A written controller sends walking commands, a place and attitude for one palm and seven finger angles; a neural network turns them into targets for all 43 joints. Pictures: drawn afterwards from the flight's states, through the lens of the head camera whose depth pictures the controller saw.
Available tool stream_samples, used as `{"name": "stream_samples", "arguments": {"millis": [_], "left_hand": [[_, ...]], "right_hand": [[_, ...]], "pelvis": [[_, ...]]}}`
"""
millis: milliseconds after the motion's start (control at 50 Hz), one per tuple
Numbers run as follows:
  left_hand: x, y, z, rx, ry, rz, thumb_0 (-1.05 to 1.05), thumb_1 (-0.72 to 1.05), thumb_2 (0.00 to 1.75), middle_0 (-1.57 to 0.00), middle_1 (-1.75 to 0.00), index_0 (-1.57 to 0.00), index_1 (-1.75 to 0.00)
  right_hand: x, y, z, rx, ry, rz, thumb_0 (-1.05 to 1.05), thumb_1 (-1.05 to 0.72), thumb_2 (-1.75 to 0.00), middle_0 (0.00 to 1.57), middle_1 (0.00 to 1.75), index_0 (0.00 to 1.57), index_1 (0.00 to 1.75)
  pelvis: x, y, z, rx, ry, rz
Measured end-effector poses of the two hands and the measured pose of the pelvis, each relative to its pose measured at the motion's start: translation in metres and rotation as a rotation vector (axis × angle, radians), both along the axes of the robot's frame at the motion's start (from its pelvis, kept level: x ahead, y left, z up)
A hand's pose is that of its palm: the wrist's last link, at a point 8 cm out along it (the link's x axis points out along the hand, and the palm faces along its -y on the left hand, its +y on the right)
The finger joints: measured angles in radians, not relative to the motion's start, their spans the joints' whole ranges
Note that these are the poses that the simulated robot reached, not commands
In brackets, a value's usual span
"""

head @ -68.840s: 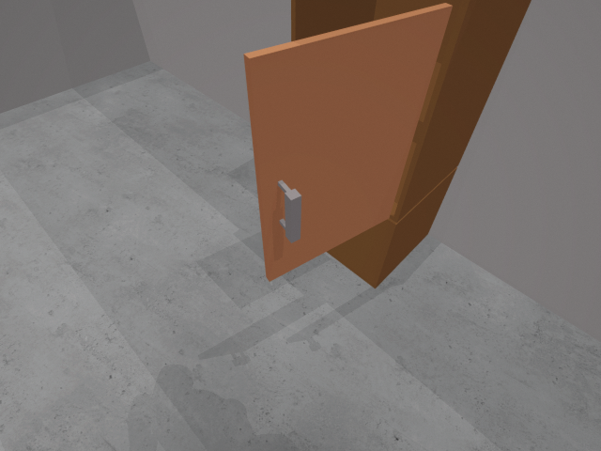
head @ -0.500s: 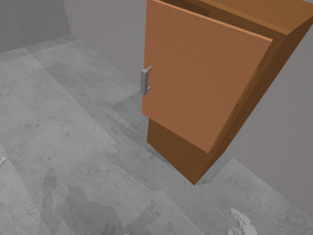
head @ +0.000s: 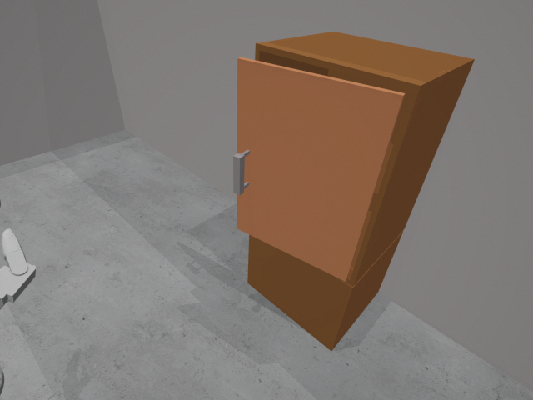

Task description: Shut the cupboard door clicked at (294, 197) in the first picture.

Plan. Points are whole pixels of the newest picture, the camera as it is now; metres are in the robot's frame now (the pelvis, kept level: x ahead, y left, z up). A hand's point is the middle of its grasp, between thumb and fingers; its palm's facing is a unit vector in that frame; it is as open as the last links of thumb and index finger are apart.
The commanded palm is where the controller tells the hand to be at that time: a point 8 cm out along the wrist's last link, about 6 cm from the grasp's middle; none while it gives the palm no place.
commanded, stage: stop stepping back and stand still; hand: left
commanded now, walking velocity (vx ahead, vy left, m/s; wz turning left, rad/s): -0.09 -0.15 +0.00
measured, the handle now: (242, 171) +0.81 +0.10 -0.05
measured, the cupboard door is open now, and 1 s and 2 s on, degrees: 10 10 10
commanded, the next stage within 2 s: let the arm hang, fingers relaxed in 0.72 s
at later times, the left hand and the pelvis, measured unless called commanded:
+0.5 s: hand (24, 295) +0.18 +0.29 +0.16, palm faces +0.49 -0.77 -0.41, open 7.4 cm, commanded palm +0.15 +0.30 +0.20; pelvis -0.01 +0.01 +0.02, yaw -3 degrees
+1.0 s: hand (98, 389) +0.17 +0.25 -0.03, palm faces +0.01 -0.91 -0.42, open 7.4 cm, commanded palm none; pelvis -0.03 +0.03 +0.01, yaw -3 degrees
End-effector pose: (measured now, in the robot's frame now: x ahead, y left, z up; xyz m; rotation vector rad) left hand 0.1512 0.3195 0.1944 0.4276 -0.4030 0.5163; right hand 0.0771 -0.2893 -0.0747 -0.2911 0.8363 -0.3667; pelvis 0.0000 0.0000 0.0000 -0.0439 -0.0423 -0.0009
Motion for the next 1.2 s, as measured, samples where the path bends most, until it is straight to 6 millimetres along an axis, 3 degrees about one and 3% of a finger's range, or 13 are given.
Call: {"name": "stream_samples", "arguments": {"millis": [100, 260, 380, 480, 580, 700, 760, 820, 880, 960, 1080, 1120, 1200], "left_hand": [[0.030, -0.002, -0.026, -0.085, 0.134, -0.064, 0.02, 0.90, 0.90, -0.20, -0.30, -0.20, -0.30], [0.003, -0.048, 0.044, 0.204, 0.126, -0.332, 0.02, 0.89, 0.89, -0.21, -0.30, -0.21, -0.30], [-0.011, -0.018, 0.043, 0.236, 0.239, -0.131, 0.01, 0.89, 0.89, -0.21, -0.30, -0.21, -0.30], [-0.016, 0.005, -0.003, 0.010, 0.289, 0.048, 0.01, 0.89, 0.89, -0.21, -0.30, -0.21, -0.30], [0.007, -0.012, -0.038, -0.171, 0.222, 0.007, 0.02, 0.89, 0.90, -0.20, -0.30, -0.20, -0.30], [0.034, -0.038, 0.006, 0.012, 0.112, -0.180, 0.02, 0.89, 0.89, -0.21, -0.30, -0.20, -0.30], [0.034, -0.038, 0.034, 0.159, 0.090, -0.218, 0.02, 0.89, 0.89, -0.21, -0.30, -0.21, -0.30], [0.029, -0.030, 0.041, 0.223, 0.140, -0.209, 0.02, 0.89, 0.89, -0.21, -0.30, -0.21, -0.30], [0.039, -0.016, -0.008, 0.161, 0.373, -0.186, 0.01, 0.90, 0.89, -0.20, -0.30, -0.20, -0.30], [0.027, -0.011, -0.135, -0.089, 0.854, -0.129, 0.00, 0.90, 0.90, -0.19, -0.30, -0.20, -0.29], [-0.071, -0.062, -0.286, -0.428, 1.384, -0.154, 0.01, 0.91, 0.89, -0.19, -0.30, -0.19, -0.29], [-0.108, -0.078, -0.316, -0.531, 1.506, -0.144, 0.01, 0.92, 0.89, -0.20, -0.30, -0.20, -0.29], [-0.164, -0.071, -0.339, -0.623, 1.664, -0.056, 0.00, 0.99, 0.89, -0.20, -0.30, -0.20, -0.30]], "right_hand": [[-0.004, 0.036, 0.012, 0.035, 0.004, 0.037, 0.02, -0.91, -0.90, 0.19, 0.30, 0.20, 0.30], [0.006, 0.086, 0.036, 0.158, -0.078, 0.111, 0.02, -0.90, -0.90, 0.20, 0.30, 0.20, 0.30], [0.022, 0.079, 0.015, 0.212, -0.088, 0.108, 0.01, -0.90, -0.90, 0.20, 0.30, 0.20, 0.30], [0.024, 0.059, 0.002, 0.191, -0.055, 0.088, 0.01, -0.90, -0.90, 0.20, 0.30, 0.20, 0.30], [0.030, 0.042, 0.010, 0.085, -0.016, 0.110, 0.02, -0.90, -0.90, 0.20, 0.30, 0.20, 0.30], [0.045, 0.042, 0.037, 0.052, -0.126, 0.096, 0.02, -0.90, -0.90, 0.20, 0.30, 0.20, 0.30], [0.046, 0.047, 0.039, 0.083, -0.145, 0.080, 0.01, -0.90, -0.90, 0.20, 0.30, 0.20, 0.30], [0.043, 0.051, 0.032, 0.126, -0.130, 0.054, 0.01, -0.90, -0.90, 0.20, 0.30, 0.20, 0.30], [0.040, 0.053, 0.010, 0.172, -0.090, 0.117, 0.01, -0.90, -0.90, 0.20, 0.30, 0.20, 0.30], [0.026, 0.051, -0.021, 0.188, 0.004, 0.136, 0.01, -0.90, -0.90, 0.20, 0.30, 0.20, 0.30], [-0.028, 0.056, -0.031, 0.165, 0.212, 0.106, 0.01, -0.90, -0.90, 0.20, 0.30, 0.20, 0.30], [-0.052, 0.059, -0.030, 0.156, 0.300, 0.083, 0.01, -0.91, -0.90, 0.20, 0.30, 0.20, 0.30], [-0.098, 0.067, -0.027, 0.151, 0.466, 0.040, 0.01, -0.91, -0.90, 0.20, 0.30, 0.20, 0.30]], "pelvis": [[-0.022, 0.011, 0.010, 0.016, 0.012, -0.030], [-0.030, 0.006, 0.031, -0.002, 0.073, -0.069], [-0.026, 0.007, 0.026, 0.017, 0.054, -0.064], [-0.014, 0.007, 0.022, 0.016, 0.030, -0.067], [-0.007, 0.007, 0.016, 0.031, 0.001, -0.044], [-0.015, 0.006, 0.018, 0.037, 0.027, -0.067], [-0.016, 0.006, 0.021, 0.028, 0.054, -0.073], [-0.013, 0.008, 0.022, 0.025, 0.068, -0.082], [-0.017, 0.017, 0.019, 0.025, 0.065, -0.079], [-0.025, 0.029, 0.011, 0.024, 0.048, -0.067], [-0.034, 0.027, 0.006, 0.032, 0.012, -0.040], [-0.035, 0.025, 0.006, 0.027, 0.006, -0.033], [-0.037, 0.023, 0.011, 0.015, 0.015, -0.022]]}}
